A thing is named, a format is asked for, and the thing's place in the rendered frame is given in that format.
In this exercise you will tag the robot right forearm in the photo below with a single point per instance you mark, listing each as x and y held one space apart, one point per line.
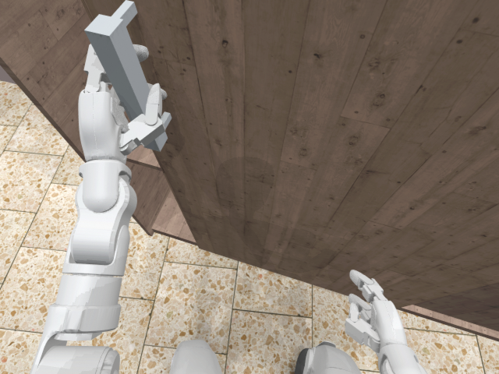
399 359

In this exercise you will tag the wardrobe door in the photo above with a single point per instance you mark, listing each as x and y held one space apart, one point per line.
315 137
479 306

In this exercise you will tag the left robot hand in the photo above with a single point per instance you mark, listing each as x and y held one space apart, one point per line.
101 114

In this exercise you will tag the left robot thigh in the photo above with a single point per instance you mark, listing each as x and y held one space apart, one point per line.
194 357

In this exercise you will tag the robot left forearm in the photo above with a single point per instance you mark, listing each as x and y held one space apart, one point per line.
87 301

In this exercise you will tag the handle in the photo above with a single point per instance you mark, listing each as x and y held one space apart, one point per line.
110 39

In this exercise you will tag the robot right foot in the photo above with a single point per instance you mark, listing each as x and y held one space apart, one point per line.
300 364

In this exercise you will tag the right robot hand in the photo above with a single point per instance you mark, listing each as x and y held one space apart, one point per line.
379 323

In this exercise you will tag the robot left upper arm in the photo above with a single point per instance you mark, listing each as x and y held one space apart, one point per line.
79 360

